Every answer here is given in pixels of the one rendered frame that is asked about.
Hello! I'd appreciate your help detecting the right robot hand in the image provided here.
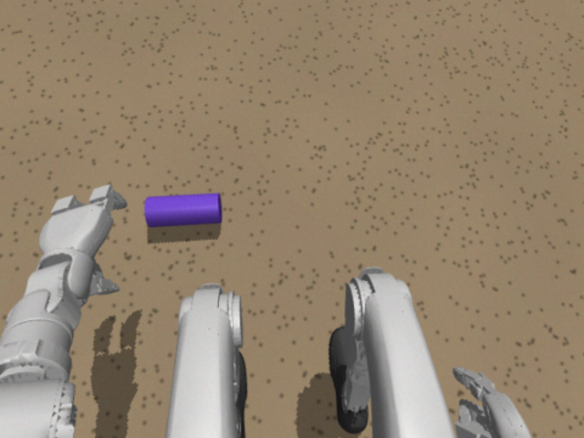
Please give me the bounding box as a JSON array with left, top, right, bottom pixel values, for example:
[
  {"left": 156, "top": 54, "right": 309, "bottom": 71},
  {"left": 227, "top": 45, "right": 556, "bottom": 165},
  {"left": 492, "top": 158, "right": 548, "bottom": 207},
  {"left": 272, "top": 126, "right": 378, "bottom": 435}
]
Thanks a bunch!
[{"left": 453, "top": 367, "right": 532, "bottom": 438}]

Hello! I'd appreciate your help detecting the left robot hand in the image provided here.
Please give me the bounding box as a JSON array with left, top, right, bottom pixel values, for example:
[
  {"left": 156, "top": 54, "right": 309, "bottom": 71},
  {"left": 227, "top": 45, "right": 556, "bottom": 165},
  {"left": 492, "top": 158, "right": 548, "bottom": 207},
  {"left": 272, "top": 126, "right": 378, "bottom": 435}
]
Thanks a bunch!
[{"left": 39, "top": 184, "right": 127, "bottom": 296}]

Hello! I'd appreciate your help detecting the can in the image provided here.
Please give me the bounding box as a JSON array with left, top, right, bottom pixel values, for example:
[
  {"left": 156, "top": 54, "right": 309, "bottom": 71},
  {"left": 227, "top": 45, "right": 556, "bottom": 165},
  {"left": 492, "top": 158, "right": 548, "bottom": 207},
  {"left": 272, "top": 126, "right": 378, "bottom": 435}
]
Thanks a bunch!
[{"left": 144, "top": 193, "right": 222, "bottom": 227}]

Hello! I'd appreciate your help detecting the left robot arm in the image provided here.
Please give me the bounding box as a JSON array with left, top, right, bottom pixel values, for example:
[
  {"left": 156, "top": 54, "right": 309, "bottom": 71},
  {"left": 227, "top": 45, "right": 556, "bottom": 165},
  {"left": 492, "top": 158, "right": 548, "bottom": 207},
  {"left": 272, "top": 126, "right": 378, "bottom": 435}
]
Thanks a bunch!
[{"left": 0, "top": 248, "right": 95, "bottom": 438}]

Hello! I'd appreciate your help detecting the right robot foot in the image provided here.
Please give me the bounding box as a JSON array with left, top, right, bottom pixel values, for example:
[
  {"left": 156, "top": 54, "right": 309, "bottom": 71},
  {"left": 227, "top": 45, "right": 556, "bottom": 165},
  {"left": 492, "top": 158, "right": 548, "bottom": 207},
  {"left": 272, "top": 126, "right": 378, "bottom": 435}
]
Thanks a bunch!
[{"left": 329, "top": 327, "right": 368, "bottom": 433}]

